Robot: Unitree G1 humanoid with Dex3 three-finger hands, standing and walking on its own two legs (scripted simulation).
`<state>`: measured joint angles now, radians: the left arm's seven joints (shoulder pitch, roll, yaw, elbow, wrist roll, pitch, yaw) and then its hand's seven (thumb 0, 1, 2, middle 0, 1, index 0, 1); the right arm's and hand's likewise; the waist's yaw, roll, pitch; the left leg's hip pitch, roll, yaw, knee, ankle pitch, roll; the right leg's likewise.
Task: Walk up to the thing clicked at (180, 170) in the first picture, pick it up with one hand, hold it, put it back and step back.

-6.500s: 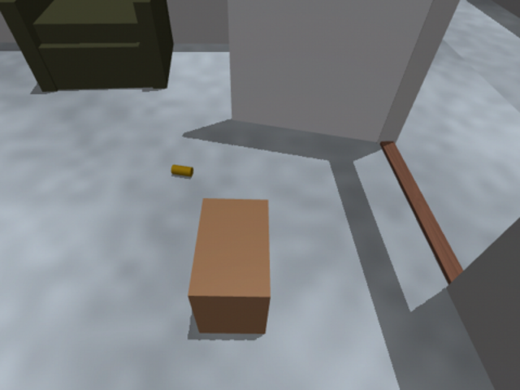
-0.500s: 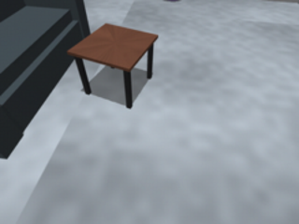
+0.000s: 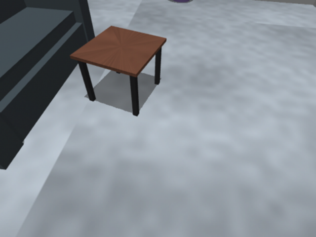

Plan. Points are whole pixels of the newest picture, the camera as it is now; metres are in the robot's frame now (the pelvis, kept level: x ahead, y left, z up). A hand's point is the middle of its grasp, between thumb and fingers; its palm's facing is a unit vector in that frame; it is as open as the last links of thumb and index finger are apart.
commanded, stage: stand
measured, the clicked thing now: out of the picture +0.20 -1.32 -0.76
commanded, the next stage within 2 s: walk up in 0.24 s
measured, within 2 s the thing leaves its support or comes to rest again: neither
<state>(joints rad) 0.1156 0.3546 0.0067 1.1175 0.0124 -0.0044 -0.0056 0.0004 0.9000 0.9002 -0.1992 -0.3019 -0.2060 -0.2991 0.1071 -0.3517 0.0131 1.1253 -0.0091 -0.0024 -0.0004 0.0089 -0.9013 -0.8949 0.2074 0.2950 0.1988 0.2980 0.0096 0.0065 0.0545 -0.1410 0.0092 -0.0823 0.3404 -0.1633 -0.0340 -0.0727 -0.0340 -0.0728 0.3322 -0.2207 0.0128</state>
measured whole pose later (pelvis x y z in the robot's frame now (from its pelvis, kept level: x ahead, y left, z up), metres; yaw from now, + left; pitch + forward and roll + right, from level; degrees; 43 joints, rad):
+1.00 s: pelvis +0.14 +0.02 -0.03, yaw -17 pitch -3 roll +1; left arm 0.14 0.37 0.03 0.78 0.02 0.00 0.00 0.00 0.90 0.90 -0.20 -0.30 -0.21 -0.30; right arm 0.21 -0.39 -0.04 0.85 0.00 0.03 -0.01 0.01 -0.90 -0.89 0.21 0.29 0.20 0.30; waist -0.01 0.04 0.18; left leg -0.37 0.01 0.01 1.12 -0.54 0.00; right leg -0.41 0.01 0.02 0.68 -0.21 -0.05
